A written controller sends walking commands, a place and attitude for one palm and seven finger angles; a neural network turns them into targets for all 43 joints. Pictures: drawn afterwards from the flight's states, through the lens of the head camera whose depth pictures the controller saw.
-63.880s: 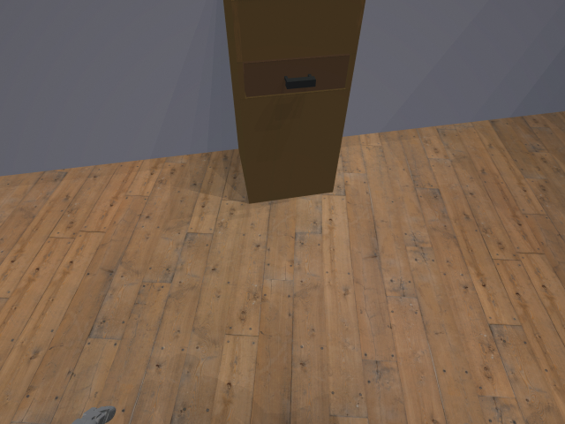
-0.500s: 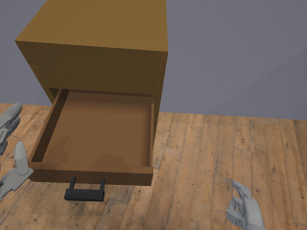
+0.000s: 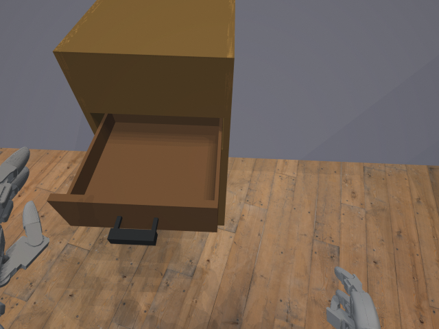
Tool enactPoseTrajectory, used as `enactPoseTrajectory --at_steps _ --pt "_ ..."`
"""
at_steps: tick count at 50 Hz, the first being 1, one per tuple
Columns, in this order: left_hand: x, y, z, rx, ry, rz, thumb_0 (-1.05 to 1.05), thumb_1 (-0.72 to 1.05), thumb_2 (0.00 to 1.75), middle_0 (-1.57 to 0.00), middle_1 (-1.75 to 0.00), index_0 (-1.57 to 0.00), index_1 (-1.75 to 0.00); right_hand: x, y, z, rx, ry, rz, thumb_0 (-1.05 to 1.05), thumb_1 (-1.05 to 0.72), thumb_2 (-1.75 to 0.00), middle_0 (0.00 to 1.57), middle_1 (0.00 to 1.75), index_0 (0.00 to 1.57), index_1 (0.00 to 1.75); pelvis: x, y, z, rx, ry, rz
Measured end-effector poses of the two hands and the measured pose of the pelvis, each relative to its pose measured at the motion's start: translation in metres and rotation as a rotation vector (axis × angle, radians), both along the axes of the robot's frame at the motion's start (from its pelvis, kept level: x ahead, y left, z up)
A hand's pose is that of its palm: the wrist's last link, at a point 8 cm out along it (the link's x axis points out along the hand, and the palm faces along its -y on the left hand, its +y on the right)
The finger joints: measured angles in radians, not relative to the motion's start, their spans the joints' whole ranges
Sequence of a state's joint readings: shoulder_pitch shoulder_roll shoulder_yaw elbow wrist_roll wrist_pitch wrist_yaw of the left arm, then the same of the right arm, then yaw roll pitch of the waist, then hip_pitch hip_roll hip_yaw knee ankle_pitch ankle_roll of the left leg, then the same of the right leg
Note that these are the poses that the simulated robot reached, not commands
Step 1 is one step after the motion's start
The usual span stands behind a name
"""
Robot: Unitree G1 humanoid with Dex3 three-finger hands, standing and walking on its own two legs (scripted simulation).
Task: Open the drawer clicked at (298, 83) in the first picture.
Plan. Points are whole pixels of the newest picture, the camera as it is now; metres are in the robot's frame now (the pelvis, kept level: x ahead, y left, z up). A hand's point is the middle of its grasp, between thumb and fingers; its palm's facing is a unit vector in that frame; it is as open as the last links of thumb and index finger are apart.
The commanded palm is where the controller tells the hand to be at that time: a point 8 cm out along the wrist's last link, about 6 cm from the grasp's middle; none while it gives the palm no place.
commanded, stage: step back with the hand held close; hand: left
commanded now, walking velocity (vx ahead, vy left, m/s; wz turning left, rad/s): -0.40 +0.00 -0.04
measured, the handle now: (135, 228) +0.35 +0.21 -0.12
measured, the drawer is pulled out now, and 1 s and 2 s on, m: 0.30 0.30 0.30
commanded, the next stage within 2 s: stop stepping back and stand still in 0.14 s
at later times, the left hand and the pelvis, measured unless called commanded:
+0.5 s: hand out of the picture +0.08 +0.24 +0.17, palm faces +0.40 -0.81 -0.43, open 7.4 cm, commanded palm +0.04 +0.28 +0.18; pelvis -0.10 +0.00 +0.00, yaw -2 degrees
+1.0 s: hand out of the picture +0.07 +0.24 +0.18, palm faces +0.29 -0.82 -0.50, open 7.4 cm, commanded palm +0.01 +0.29 +0.18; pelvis -0.13 +0.01 +0.01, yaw -1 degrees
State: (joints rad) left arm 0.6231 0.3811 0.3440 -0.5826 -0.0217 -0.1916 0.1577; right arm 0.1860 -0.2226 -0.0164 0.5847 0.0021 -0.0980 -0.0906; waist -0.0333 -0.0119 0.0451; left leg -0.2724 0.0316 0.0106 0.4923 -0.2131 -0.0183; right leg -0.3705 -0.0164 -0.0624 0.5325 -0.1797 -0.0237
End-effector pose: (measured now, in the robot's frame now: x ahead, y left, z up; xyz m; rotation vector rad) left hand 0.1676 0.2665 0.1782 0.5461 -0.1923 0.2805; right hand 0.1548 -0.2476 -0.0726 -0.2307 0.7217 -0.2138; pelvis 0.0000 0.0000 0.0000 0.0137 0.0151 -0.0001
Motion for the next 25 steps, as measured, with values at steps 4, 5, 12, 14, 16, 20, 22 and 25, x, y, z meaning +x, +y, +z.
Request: enactPoseTrajectory --at_steps 4,5,12,14,16,20,22,25 --pt "-0.023 0.003 0.005 0.050 -0.014 0.000 0.02 0.89 0.90 -0.22 -0.30 -0.21 -0.30 -0.017 -0.001 -0.001 0.009 -0.011 0.007 0.01 -0.90 -0.89 0.20 0.30 0.20 0.30 -0.021 -0.003 -0.004 0.009 -0.001 -0.017" --pt "-0.029 0.003 0.007 0.058 -0.026 0.001 0.02 0.89 0.90 -0.22 -0.30 -0.21 -0.30 -0.020 0.000 -0.002 0.010 -0.019 0.012 0.01 -0.90 -0.89 0.20 0.30 0.20 0.30 -0.025 -0.003 -0.005 0.007 0.000 -0.016" --pt "-0.062 0.004 0.009 -0.001 -0.105 0.007 0.01 0.89 0.90 -0.22 -0.30 -0.21 -0.30 -0.055 0.006 -0.002 -0.021 0.017 0.027 0.01 -0.90 -0.89 0.20 0.30 0.20 0.30 -0.054 0.006 -0.005 0.016 0.004 -0.016" --pt "-0.070 0.010 0.002 -0.013 -0.107 0.004 0.01 0.89 0.90 -0.22 -0.30 -0.21 -0.30 -0.067 0.010 -0.002 -0.038 0.018 0.023 0.01 -0.90 -0.89 0.20 0.30 0.20 0.30 -0.063 0.011 -0.008 0.007 0.005 -0.011" --pt "-0.078 0.017 -0.005 -0.019 -0.094 0.015 0.01 0.89 0.90 -0.22 -0.30 -0.21 -0.30 -0.079 0.015 -0.002 -0.044 0.004 0.017 0.01 -0.90 -0.89 0.20 0.30 0.20 0.30 -0.073 0.014 -0.009 -0.005 -0.009 -0.007" --pt "-0.099 0.025 -0.008 -0.032 -0.063 0.054 0.01 0.89 0.90 -0.22 -0.30 -0.21 -0.30 -0.104 0.028 0.001 0.003 -0.023 0.000 0.01 -0.90 -0.89 0.20 0.30 0.20 0.30 -0.087 0.011 -0.005 -0.022 -0.017 -0.011" --pt "-0.110 0.022 -0.003 -0.036 -0.065 0.063 0.02 0.89 0.90 -0.22 -0.30 -0.21 -0.30 -0.115 0.032 -0.001 0.026 -0.016 0.006 0.01 -0.90 -0.89 0.20 0.30 0.20 0.30 -0.091 0.009 -0.003 -0.024 -0.012 -0.019" --pt "-0.124 0.011 0.009 -0.017 -0.098 0.050 0.02 0.89 0.90 -0.22 -0.30 -0.21 -0.30 -0.128 0.033 -0.009 0.060 -0.003 0.021 0.01 -0.90 -0.89 0.20 0.30 0.20 0.30 -0.098 0.004 -0.004 -0.013 -0.007 -0.034"
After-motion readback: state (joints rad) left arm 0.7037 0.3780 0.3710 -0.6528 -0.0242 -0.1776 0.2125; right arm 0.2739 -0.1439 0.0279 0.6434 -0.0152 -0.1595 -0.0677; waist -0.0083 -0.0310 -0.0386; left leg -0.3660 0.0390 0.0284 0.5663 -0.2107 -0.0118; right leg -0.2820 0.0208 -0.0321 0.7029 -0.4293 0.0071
